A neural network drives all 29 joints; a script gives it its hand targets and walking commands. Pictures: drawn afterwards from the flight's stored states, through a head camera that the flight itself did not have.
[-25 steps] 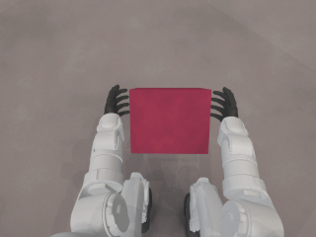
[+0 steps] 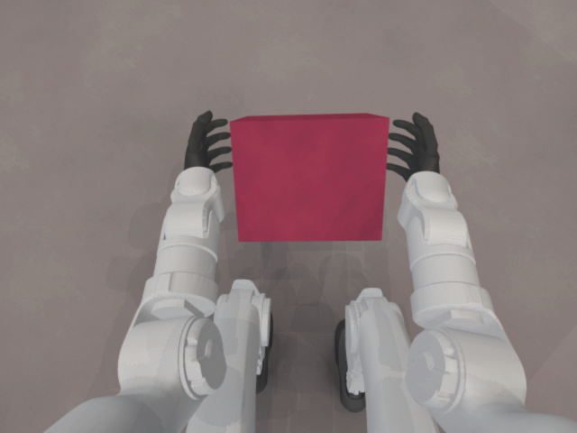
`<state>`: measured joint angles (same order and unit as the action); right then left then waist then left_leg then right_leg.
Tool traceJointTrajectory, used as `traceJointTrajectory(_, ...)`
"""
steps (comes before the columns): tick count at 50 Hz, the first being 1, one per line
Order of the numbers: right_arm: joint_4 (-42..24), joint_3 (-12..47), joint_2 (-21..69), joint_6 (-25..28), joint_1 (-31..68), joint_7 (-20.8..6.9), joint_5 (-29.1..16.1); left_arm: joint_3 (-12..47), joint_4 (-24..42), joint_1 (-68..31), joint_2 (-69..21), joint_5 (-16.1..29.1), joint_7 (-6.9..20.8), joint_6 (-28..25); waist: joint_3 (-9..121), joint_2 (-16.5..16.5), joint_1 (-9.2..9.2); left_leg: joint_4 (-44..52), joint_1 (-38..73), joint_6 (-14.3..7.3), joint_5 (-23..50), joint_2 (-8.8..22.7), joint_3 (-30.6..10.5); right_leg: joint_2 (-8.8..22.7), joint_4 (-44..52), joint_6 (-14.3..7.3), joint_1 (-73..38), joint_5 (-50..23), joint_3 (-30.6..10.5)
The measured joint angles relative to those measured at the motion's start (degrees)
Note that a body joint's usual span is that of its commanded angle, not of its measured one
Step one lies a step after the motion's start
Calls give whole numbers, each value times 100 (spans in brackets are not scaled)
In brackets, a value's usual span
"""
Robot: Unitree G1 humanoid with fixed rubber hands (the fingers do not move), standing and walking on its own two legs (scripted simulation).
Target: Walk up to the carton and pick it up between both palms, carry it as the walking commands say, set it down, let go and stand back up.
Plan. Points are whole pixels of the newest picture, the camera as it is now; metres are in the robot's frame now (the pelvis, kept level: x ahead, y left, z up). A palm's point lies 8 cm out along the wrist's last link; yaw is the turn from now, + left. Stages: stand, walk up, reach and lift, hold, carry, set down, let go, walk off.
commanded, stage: set down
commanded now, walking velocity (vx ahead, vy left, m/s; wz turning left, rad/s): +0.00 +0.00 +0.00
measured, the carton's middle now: (308, 172) +0.49 +0.01 -0.18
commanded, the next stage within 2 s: none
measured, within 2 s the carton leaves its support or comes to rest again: neither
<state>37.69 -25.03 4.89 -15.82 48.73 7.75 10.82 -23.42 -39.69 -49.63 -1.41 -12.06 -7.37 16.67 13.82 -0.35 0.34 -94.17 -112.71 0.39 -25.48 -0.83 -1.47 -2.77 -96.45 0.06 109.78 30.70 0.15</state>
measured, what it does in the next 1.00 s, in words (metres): lowers itself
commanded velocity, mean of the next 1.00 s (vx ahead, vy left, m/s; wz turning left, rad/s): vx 0.00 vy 0.00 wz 0.00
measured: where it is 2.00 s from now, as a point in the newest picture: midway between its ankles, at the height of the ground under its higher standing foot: (303, 372)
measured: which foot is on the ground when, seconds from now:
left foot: down 0.00-1.00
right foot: down 0.00-1.00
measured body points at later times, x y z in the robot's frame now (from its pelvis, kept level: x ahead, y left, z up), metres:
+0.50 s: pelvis -0.01 +0.01 -0.06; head +0.28 +0.02 +0.28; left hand +0.48 +0.17 -0.17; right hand +0.49 -0.13 -0.17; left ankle +0.11 +0.12 -0.49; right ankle +0.08 -0.11 -0.49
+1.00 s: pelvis -0.02 +0.00 -0.12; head +0.32 +0.02 +0.18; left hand +0.51 +0.17 -0.27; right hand +0.51 -0.13 -0.26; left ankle +0.11 +0.12 -0.49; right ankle +0.08 -0.11 -0.49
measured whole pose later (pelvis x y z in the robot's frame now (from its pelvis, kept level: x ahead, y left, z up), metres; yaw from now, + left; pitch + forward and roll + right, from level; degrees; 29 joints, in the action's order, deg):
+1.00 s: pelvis -0.02 +0.00 -0.12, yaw -1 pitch +44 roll -2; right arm 46.2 -21.2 -4.5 -12.3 67.6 8.7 3.7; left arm -18.8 -47.8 -68.8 8.2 -4.7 -8.1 13.5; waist -4.0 -1.0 0.9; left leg -116.2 -133.1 0.4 -27.1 -1.1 -1.4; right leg -3.6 -118.7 1.0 129.7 33.1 0.5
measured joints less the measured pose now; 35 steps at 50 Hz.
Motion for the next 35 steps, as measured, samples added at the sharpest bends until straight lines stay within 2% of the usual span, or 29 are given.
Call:
traceJointTrajectory(22, 226, -26, -300, 97, 829, -8, -132, 47, -227, -833, 307, 176, -103, -54, -517, -12, -7, -982, -1151, -41, -59, -24, 34, -27, -988, 80, 1122, 96, -19)
traceJointTrajectory(35, 406, 115, -582, 169, 1293, 1, -377, 217, -391, -1319, 567, 407, -123, -126, -1035, -30, 11, -1556, -1669, -37, -88, -41, 35, -40, -1578, 101, 1625, 160, -6)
